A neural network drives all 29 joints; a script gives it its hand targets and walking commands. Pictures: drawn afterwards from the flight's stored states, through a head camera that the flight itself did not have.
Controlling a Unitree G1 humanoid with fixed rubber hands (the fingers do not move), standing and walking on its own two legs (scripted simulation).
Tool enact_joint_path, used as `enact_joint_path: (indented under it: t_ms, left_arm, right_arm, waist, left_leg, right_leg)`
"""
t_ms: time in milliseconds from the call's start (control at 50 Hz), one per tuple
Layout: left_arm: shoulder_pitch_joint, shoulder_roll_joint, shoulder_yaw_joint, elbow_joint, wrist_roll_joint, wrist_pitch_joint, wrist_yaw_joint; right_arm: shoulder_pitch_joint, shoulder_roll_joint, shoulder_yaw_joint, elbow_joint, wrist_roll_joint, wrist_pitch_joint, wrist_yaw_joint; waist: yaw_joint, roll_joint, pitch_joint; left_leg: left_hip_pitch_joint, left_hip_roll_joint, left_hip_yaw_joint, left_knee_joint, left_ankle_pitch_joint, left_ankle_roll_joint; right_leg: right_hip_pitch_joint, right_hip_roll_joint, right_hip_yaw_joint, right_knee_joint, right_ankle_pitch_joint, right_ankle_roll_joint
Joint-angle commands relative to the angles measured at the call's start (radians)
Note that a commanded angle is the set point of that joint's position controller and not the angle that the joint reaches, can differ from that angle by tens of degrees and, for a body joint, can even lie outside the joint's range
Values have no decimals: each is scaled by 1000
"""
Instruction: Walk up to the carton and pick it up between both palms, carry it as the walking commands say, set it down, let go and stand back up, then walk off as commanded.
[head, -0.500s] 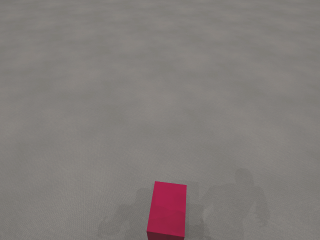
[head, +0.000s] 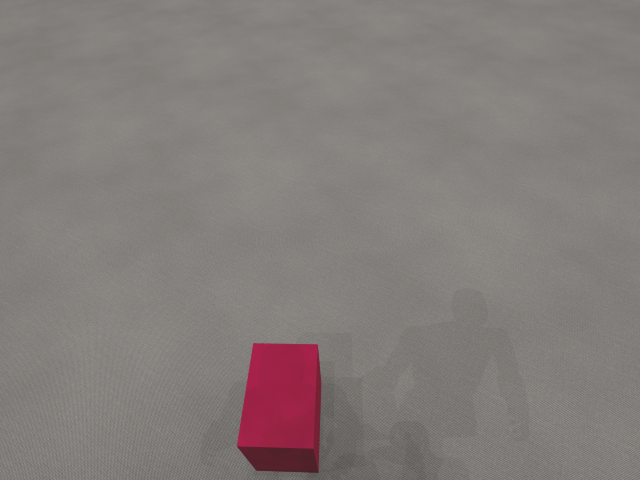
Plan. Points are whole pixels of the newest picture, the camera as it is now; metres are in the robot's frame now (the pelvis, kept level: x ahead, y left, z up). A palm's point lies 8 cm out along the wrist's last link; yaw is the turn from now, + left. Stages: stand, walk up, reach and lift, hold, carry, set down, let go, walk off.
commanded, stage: walk off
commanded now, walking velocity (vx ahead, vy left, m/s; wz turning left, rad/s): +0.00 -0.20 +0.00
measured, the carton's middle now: (286, 409) +0.41 +0.13 -0.62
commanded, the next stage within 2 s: stand in 1.68 s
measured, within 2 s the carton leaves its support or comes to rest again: neither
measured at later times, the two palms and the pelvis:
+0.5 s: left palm out of the picture +0.03 +0.18 -0.14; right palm out of the picture +0.00 -0.36 -0.09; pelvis -0.02 -0.09 +0.01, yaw +0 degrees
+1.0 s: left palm out of the picture +0.03 +0.01 -0.14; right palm out of the picture +0.06 -0.48 -0.12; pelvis -0.02 -0.23 +0.00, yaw +3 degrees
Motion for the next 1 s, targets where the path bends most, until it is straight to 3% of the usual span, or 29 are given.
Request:
enact_joint_path:
  t_ms: [0,20,60,80,120,140,160,180,200,220,240,300,360,400,440,460,500,540,580,600,620,640,700,760,780,920,940,960,980]
  left_arm:
    - [1,162,26,-78,19,7,11]
    - [4,151,23,-69,23,10,6]
    - [-1,136,30,-63,18,14,-3]
    - [-12,154,30,-63,24,23,2]
    - [-6,101,13,-63,4,19,3]
    - [12,39,-1,-77,-5,15,6]
    - [34,0,4,-80,-4,8,13]
    - [10,66,27,-72,8,12,9]
    - [-3,89,32,-66,14,17,-4]
    - [-43,108,43,-77,14,20,-12]
    - [-16,132,41,-50,30,21,-21]
    - [33,153,63,-38,28,28,-22]
    - [56,101,48,-42,15,20,-21]
    - [23,78,39,-46,13,19,-26]
    - [-36,70,27,-84,0,22,-36]
    - [-17,58,25,-80,5,17,-45]
    - [23,60,19,-72,0,12,-49]
    - [29,55,21,-67,5,10,-44]
    - [125,86,34,-41,14,0,-27]
    - [132,160,52,-34,22,-12,-32]
    - [154,240,64,-46,7,-17,-26]
    - [163,171,42,-45,2,-20,-13]
    - [29,83,22,-82,8,-20,-22]
    - [23,123,26,-111,15,-25,3]
    - [68,90,24,-99,17,-30,8]
    - [85,56,18,-69,9,-27,16]
    - [65,63,20,-79,9,-23,7]
    - [54,55,21,-91,4,-24,11]
    - [35,3,12,-118,-11,-28,6]
  right_arm:
    - [78,-58,-21,-28,13,-4,-1]
    - [63,-46,-13,-43,8,-9,2]
    - [92,-46,-10,-25,16,-19,-8]
    - [129,-27,-3,-28,16,-30,-7]
    - [231,-34,-12,-5,20,-46,-13]
    - [265,-107,-24,-5,5,-42,-20]
    - [243,-157,-27,-6,-8,-29,-30]
    - [170,-165,-25,-27,-9,-15,-35]
    - [122,-170,-29,-39,-6,-15,-32]
    - [47,-115,-29,-49,-5,-26,-30]
    - [47,-80,-26,-55,-8,-29,-29]
    - [15,-81,-24,-85,-1,-46,-21]
    - [44,-26,-15,-64,1,-55,-14]
    - [92,-53,-30,-62,-6,-57,-9]
    - [66,-82,-41,-81,-11,-51,-1]
    - [121,-62,-42,-69,-11,-50,0]
    - [79,-152,-68,-83,-13,-48,6]
    - [78,-138,-72,-98,-15,-35,8]
    - [94,-157,-79,-99,-10,-23,15]
    - [168,-73,-65,-95,-15,-23,19]
    - [159,31,-37,-121,-19,-17,7]
    - [53,25,-39,-135,-6,-5,5]
    - [20,-38,-53,-117,7,15,-5]
    - [76,-7,-52,-90,2,9,10]
    - [65,-14,-53,-103,-6,6,3]
    - [74,59,-21,-93,17,-24,-17]
    - [123,46,-22,-82,19,-29,-21]
    - [234,18,-31,-54,28,-37,-21]
    - [246,-109,-53,-44,2,-35,-30]
  waist:
    - [37,-211,-80]
    - [43,-271,-83]
    - [30,-228,-119]
    - [22,-267,-136]
    - [-34,-133,-137]
    - [-56,159,-81]
    - [-36,361,-27]
    - [-18,196,15]
    - [14,100,3]
    - [22,59,13]
    - [25,67,6]
    - [50,117,6]
    - [51,144,-10]
    - [16,149,-1]
    - [-6,262,-9]
    - [-15,198,-21]
    - [-1,266,-99]
    - [-16,224,-94]
    - [36,93,-128]
    - [14,-163,-187]
    - [32,-532,-158]
    - [92,-427,-129]
    - [73,-319,-78]
    - [56,-341,-98]
    - [66,-265,-132]
    - [44,-191,-152]
    - [11,-140,-158]
    - [-41,65,-178]
    - [-54,361,-124]
  left_leg:
    - [-161,-33,127,185,-3,29]
    - [-183,-10,142,113,-8,22]
    - [-57,-8,142,-72,43,32]
    - [-15,0,148,-168,62,35]
    - [144,39,122,-478,308,40]
    - [180,246,-162,-701,258,69]
    - [200,499,-516,-730,539,114]
    - [79,505,-456,-745,475,137]
    - [36,425,-332,-753,347,91]
    - [23,398,-301,-727,366,173]
    - [49,332,-204,-722,310,147]
    - [5,286,-82,-694,329,149]
    - [128,226,-31,-657,443,166]
    - [77,236,-29,-656,408,169]
    - [81,223,14,-661,352,166]
    - [129,242,-26,-646,411,177]
    - [155,229,47,-580,450,169]
    - [96,266,-12,-575,405,172]
    - [41,220,34,-385,527,118]
    - [-34,123,124,-194,337,76]
    - [-263,-56,199,34,-135,18]
    - [-279,-45,116,235,-114,26]
    - [-254,-28,111,304,21,56]
    - [-296,-18,147,255,105,33]
    - [-303,-1,158,171,72,32]
    - [-81,-16,176,-291,69,45]
    - [21,-2,174,-441,214,46]
    - [179,96,95,-560,398,67]
    - [252,401,-279,-684,513,131]
  right_leg:
    - [105,-197,179,-276,229,-184]
    - [118,-194,190,-280,213,-187]
    - [87,-191,201,-272,289,-179]
    - [98,-202,205,-250,276,-179]
    - [-6,-166,158,-152,120,-106]
    - [-164,-76,88,49,-72,-37]
    - [-365,72,69,253,-324,25]
    - [-351,59,178,407,-282,9]
    - [-269,51,211,443,-160,-4]
    - [-258,47,179,536,-158,-11]
    - [-278,39,195,547,-122,4]
    - [-260,18,145,553,-73,56]
    - [-289,6,114,514,-59,95]
    - [-242,-11,92,467,-59,113]
    - [-214,-49,53,298,-106,121]
    - [-212,-59,47,247,-124,114]
    - [-109,-72,-17,112,-204,116]
    - [-38,-70,-45,10,-210,95]
    - [132,-53,-34,-282,13,64]
    - [213,-164,119,-320,170,49]
    - [231,-355,335,-293,484,-22]
    - [143,-334,265,-255,514,-131]
    - [29,-207,98,-329,181,-132]
    - [142,-195,97,-276,332,-132]
    - [211,-224,164,-261,362,-155]
    - [201,-238,192,-235,440,-193]
    - [143,-215,183,-196,351,-180]
    - [-7,-191,125,-133,170,-123]
    - [-250,-21,-6,121,-122,-16]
